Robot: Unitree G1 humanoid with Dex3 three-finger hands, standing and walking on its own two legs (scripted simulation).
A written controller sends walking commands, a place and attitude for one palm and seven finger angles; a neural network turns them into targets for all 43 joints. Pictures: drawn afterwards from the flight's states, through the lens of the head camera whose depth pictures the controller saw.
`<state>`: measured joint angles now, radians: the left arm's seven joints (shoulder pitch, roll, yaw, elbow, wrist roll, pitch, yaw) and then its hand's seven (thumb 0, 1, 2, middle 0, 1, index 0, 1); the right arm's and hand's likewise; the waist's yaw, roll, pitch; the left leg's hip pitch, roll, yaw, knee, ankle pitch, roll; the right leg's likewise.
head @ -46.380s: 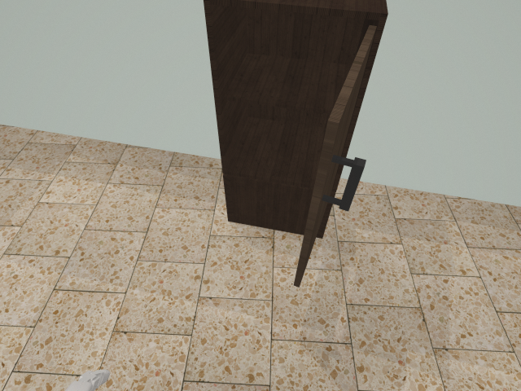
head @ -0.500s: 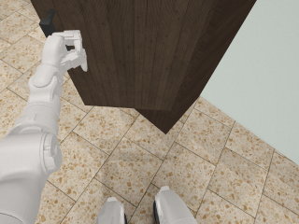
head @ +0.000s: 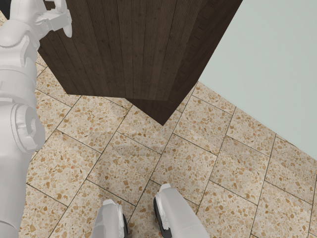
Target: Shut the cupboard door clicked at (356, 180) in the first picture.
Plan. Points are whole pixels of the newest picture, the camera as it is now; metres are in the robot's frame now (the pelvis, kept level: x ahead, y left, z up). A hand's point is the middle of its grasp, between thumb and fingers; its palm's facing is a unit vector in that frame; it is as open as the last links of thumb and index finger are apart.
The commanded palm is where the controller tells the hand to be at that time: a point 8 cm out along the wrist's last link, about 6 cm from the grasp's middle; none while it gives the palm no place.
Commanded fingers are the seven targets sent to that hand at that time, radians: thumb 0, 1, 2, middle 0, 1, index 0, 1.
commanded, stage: push the door shut along its arc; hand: left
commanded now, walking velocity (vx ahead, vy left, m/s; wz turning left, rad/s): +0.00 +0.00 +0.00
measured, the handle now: (17, 8) +0.62 +0.19 +0.11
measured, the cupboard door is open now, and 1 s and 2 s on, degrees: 35 27 27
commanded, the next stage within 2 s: pull the fist back off the door in 0.16 s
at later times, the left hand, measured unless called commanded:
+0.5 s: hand (69, 13) +0.62 +0.09 +0.09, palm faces +0.07 -1.00 -0.06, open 3.1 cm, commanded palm +0.58 +0.11 +0.11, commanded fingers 0.00 0.90 0.90 -1.30 -1.50 -1.30 -1.50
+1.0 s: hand (69, 50) +0.52 +0.10 +0.09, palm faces +0.01 -1.00 +0.01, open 3.1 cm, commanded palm +0.50 +0.14 +0.11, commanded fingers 0.00 0.90 0.90 -1.30 -1.50 -1.30 -1.50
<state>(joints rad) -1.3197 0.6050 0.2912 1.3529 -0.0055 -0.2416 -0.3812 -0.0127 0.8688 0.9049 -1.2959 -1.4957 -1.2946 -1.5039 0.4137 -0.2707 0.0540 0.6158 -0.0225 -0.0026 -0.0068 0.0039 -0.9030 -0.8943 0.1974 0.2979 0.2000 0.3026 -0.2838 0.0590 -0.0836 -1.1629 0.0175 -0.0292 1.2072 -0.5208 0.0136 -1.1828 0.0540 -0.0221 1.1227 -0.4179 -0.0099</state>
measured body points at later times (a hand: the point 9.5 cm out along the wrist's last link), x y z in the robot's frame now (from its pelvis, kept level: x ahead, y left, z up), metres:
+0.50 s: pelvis +0.01 +0.01 +0.00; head +0.20 +0.02 +0.40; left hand +0.61 +0.14 +0.10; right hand -0.05 -0.22 -0.10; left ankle +0.01 +0.11 -0.63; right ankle +0.05 -0.11 -0.63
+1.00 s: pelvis +0.02 +0.00 +0.03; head +0.15 +0.01 +0.47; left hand +0.51 +0.15 +0.10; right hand +0.03 -0.26 -0.08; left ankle +0.01 +0.11 -0.63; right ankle +0.05 -0.11 -0.63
